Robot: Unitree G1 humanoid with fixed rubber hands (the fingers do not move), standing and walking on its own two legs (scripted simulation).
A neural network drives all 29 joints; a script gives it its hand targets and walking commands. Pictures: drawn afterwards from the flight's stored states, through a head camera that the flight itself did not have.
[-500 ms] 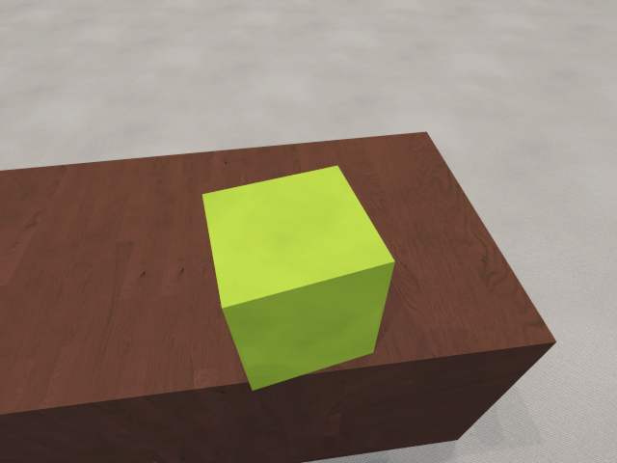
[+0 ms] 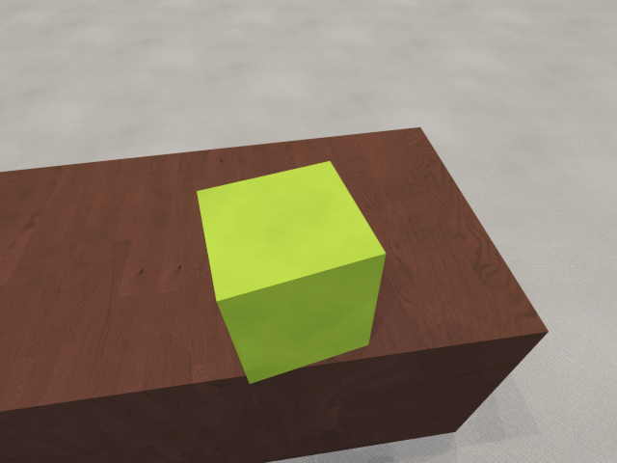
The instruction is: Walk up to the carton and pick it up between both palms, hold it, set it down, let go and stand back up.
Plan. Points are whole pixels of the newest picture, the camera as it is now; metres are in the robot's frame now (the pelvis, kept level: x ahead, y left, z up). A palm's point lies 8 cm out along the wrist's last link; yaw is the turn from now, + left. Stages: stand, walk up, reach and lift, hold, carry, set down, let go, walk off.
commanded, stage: walk up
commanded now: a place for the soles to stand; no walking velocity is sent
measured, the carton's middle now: (289, 274) +0.41 +0.05 -0.01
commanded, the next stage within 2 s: reach and lift in 0.24 s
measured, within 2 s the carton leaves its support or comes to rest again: neither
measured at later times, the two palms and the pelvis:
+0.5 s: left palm out of the picture +0.16 +0.24 -0.08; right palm out of the picture +0.15 -0.26 -0.10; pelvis -0.02 -0.01 +0.00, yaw +3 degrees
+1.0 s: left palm out of the picture +0.14 +0.23 -0.07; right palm out of the picture +0.15 -0.23 -0.07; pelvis +0.00 -0.02 +0.01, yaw +2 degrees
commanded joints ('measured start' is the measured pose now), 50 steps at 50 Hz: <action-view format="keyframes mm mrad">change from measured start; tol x8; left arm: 1 4 138 49 -93 1 -28 11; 12 21 134 43 -92 5 -28 12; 13 -548 196 38 -186 -68 152 21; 17 -371 128 31 -314 3 360 28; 23 -152 51 87 -357 63 320 20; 33 -350 63 118 -259 21 192 38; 50 -217 10 80 -237 -38 -93 81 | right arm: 1 18 -134 -41 -88 0 -33 -8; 12 27 -137 -38 -71 2 -28 -11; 13 -619 -46 -144 -28 -130 -162 6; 16 -374 -102 -173 29 -93 -175 40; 21 -217 -144 -135 106 20 -226 34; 32 -333 -21 -58 12 -19 -209 20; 50 -260 -25 -43 -6 45 -391 37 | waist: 1 1 -24 -37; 12 1 13 -30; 14 -1 24 76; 20 -11 26 -266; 30 -3 -18 3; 50 35 -21 -106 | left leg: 1 49 46 -87 -103 111 58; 12 34 47 -80 -106 100 64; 14 -99 -26 -14 -18 -159 -26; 21 373 -39 -61 64 472 -61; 31 230 -89 -23 -147 120 -26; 50 309 -75 -25 -196 337 -35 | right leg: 1 -46 -31 54 -91 159 -79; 12 -42 -21 25 -87 143 -67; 13 -275 45 -104 11 -73 -88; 14 -288 41 -111 14 -124 -95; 19 -156 73 -158 -2 307 -64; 22 -106 91 -157 -89 433 -52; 31 -85 61 -94 -237 82 -39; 50 6 76 -63 -283 187 -49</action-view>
